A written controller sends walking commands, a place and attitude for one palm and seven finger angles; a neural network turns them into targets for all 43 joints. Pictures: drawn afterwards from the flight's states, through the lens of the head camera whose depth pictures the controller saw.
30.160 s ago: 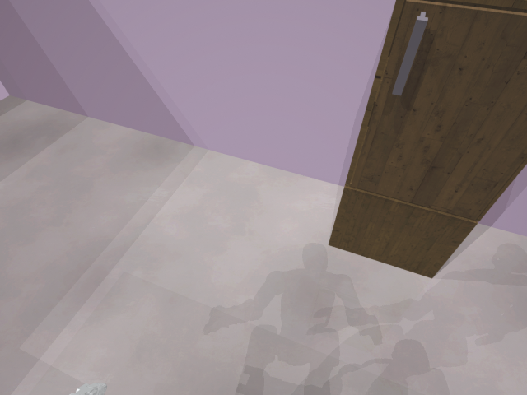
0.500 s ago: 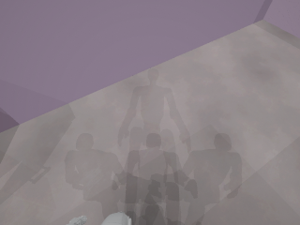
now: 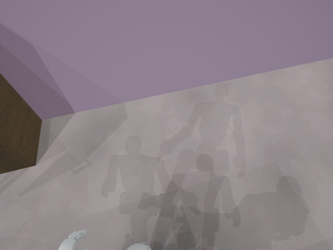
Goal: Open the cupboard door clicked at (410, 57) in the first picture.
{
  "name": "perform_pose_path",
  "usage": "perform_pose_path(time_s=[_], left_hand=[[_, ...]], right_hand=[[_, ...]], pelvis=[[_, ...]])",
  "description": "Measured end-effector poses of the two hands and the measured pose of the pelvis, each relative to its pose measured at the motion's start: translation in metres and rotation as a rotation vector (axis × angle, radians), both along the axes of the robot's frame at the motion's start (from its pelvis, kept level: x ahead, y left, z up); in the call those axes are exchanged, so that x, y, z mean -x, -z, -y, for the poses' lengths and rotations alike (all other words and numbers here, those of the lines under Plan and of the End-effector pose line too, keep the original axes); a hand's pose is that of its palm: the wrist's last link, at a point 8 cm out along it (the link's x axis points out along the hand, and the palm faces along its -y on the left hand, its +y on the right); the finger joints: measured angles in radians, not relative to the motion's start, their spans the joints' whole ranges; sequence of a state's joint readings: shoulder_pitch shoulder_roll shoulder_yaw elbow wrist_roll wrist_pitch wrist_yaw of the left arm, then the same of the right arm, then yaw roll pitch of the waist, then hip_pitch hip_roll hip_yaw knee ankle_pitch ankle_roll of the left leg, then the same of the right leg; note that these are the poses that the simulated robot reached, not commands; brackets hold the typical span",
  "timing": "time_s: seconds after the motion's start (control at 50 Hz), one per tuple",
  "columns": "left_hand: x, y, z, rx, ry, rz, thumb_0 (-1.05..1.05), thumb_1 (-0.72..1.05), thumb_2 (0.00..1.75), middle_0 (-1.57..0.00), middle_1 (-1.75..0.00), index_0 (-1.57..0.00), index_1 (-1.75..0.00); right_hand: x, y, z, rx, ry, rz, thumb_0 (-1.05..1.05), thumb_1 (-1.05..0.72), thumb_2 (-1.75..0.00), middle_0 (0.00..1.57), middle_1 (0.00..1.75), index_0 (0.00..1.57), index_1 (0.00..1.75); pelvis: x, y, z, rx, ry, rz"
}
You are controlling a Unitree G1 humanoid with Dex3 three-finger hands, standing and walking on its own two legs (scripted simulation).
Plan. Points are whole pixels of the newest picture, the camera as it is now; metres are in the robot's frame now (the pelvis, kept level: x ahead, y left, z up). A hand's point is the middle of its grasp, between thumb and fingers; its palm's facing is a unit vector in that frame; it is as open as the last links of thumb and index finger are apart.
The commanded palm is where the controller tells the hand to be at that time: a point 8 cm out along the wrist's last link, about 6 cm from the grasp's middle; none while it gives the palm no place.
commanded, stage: turn to face it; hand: left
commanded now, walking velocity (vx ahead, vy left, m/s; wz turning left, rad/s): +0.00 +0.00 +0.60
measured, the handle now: out of the picture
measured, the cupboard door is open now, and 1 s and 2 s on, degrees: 40 40 40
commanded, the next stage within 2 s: take the last steps up to it in 1.54 s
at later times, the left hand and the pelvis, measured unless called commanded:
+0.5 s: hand out of the picture +0.02 +0.25 -0.16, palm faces +0.34 -0.91 -0.25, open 7.4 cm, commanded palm none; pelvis +0.02 +0.02 +0.01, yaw +18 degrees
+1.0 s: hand out of the picture -0.01 +0.18 -0.15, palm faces +0.60 -0.77 -0.23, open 7.4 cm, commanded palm none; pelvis +0.05 -0.01 +0.01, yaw +38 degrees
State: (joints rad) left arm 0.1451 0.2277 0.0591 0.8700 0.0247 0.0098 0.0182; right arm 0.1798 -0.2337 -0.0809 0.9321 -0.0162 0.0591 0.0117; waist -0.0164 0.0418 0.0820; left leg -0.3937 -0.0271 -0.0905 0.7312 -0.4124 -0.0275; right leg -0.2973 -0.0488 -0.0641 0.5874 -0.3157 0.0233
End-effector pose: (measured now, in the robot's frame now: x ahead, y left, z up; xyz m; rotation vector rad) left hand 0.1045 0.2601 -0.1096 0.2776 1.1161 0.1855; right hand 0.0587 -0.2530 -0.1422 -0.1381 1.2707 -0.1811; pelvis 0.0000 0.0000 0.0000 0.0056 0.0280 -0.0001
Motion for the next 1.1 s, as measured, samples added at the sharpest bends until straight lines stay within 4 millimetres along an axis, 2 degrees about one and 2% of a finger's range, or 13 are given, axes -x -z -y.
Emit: perform_pose_path(time_s=[0.1, 0.2, 0.28, 0.32, 0.38, 0.44, 0.5, 0.6, 0.72, 0.84, 0.9, 0.96, 1.1], left_hand=[[0.028, -0.003, 0.016, 0.022, -0.064, -0.041, 0.01, 0.90, 0.90, -0.20, -0.30, -0.21, -0.30], [0.058, 0.006, 0.023, 0.074, -0.145, -0.087, 0.01, 0.90, 0.90, -0.20, -0.30, -0.21, -0.30], [0.086, 0.021, 0.012, 0.108, -0.231, -0.116, 0.01, 0.90, 0.90, -0.20, -0.30, -0.21, -0.30], [0.101, 0.034, 0.002, 0.122, -0.275, -0.134, 0.01, 0.90, 0.90, -0.20, -0.30, -0.21, -0.30], [0.116, 0.040, -0.014, 0.112, -0.323, -0.178, 0.01, 0.90, 0.90, -0.20, -0.30, -0.21, -0.30], [0.116, 0.033, -0.025, 0.099, -0.361, -0.169, 0.01, 0.90, 0.90, -0.20, -0.30, -0.21, -0.30], [0.109, 0.021, -0.031, 0.086, -0.385, -0.121, 0.01, 0.91, 0.90, -0.20, -0.30, -0.20, -0.30], [0.091, 0.006, -0.031, 0.055, -0.406, -0.046, 0.01, 0.91, 0.90, -0.19, -0.30, -0.20, -0.29], [0.078, -0.001, -0.011, 0.001, -0.441, 0.028, 0.01, 0.90, 0.90, -0.20, -0.30, -0.20, -0.30], [0.101, -0.006, 0.022, 0.030, -0.525, -0.008, 0.01, 0.90, 0.90, -0.20, -0.30, -0.21, -0.30], [0.115, -0.001, 0.035, 0.067, -0.574, -0.034, 0.01, 0.90, 0.90, -0.20, -0.30, -0.21, -0.30], [0.135, 0.006, 0.043, 0.099, -0.637, -0.051, 0.01, 0.90, 0.90, -0.20, -0.30, -0.21, -0.30], [0.202, 0.039, 0.039, 0.150, -0.789, -0.132, 0.01, 0.91, 0.90, -0.20, -0.30, -0.21, -0.30]], right_hand=[[-0.024, -0.007, 0.009, -0.004, -0.055, -0.007, 0.01, -0.91, -0.90, 0.20, 0.30, 0.20, 0.30], [-0.057, -0.018, -0.001, 0.005, -0.144, 0.010, 0.01, -0.91, -0.90, 0.20, 0.30, 0.20, 0.30], [-0.092, -0.022, -0.022, 0.027, -0.242, 0.043, 0.01, -0.91, -0.90, 0.20, 0.30, 0.20, 0.30], [-0.110, -0.020, -0.034, 0.044, -0.289, 0.085, 0.01, -0.91, -0.90, 0.20, 0.30, 0.20, 0.30], [-0.124, -0.025, -0.050, 0.058, -0.333, 0.128, 0.00, -0.91, -0.90, 0.20, 0.30, 0.20, 0.30], [-0.125, -0.031, -0.058, 0.067, -0.360, 0.129, 0.00, -0.91, -0.90, 0.20, 0.30, 0.20, 0.30], [-0.123, -0.033, -0.061, 0.062, -0.388, 0.101, 0.00, -0.91, -0.90, 0.21, 0.30, 0.20, 0.30], [-0.121, -0.026, -0.056, 0.037, -0.415, 0.050, 0.00, -0.91, -0.90, 0.21, 0.30, 0.20, 0.30], [-0.134, -0.002, -0.038, 0.000, -0.441, 0.003, 0.00, -0.90, -0.90, 0.21, 0.30, 0.20, 0.30], [-0.161, -0.006, -0.037, -0.002, -0.510, -0.022, 0.01, -0.91, -0.90, 0.20, 0.30, 0.20, 0.30], [-0.176, -0.013, -0.047, 0.001, -0.560, -0.019, 0.01, -0.91, -0.90, 0.20, 0.30, 0.20, 0.30], [-0.192, -0.018, -0.066, 0.008, -0.628, -0.008, 0.01, -0.91, -0.90, 0.20, 0.30, 0.20, 0.30], [-0.229, -0.019, -0.132, 0.026, -0.790, 0.114, 0.00, -0.91, -0.90, 0.20, 0.30, 0.20, 0.30]], pelvis=[[-0.003, -0.009, 0.006, -0.018, -0.067, 0.012], [-0.008, -0.012, 0.005, -0.033, -0.141, 0.011], [-0.010, -0.006, -0.005, -0.023, -0.200, 0.010], [-0.012, 0.003, -0.014, -0.007, -0.227, 0.006], [-0.011, 0.005, -0.019, -0.001, -0.251, 0.011], [-0.013, -0.001, -0.020, 0.013, -0.281, 0.013], [-0.015, -0.008, -0.020, 0.021, -0.311, 0.013], [-0.023, -0.011, -0.011, 0.023, -0.366, 0.011], [-0.036, 0.000, 0.012, 0.001, -0.442, 0.006], [-0.043, -0.009, 0.019, -0.022, -0.538, 0.020], [-0.046, -0.013, 0.019, -0.033, -0.585, 0.015], [-0.047, -0.012, 0.015, -0.035, -0.631, 0.011], [-0.038, 0.007, -0.007, -0.008, -0.726, 0.008]])
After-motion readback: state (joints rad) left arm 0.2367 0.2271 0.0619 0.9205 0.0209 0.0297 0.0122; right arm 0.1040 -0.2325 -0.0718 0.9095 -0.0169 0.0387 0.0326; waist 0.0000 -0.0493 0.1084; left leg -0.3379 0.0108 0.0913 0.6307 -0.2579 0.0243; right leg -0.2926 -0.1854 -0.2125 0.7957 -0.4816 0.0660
